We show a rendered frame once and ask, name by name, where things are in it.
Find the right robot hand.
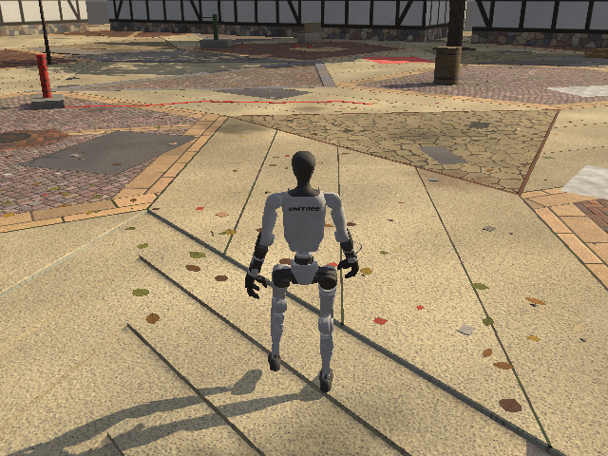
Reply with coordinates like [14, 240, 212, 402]
[337, 259, 359, 278]

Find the right robot forearm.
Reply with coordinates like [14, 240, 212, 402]
[340, 228, 357, 263]

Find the robot left upper arm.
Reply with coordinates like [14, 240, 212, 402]
[259, 192, 284, 246]

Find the robot left thigh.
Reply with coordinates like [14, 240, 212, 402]
[272, 264, 292, 314]

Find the robot right upper arm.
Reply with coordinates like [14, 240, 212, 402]
[323, 191, 350, 243]

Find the left robot forearm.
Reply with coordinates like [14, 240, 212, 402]
[248, 232, 268, 277]

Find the left robot hand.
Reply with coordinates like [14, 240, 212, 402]
[245, 273, 267, 299]

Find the robot right foot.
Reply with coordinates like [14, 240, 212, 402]
[319, 368, 333, 392]

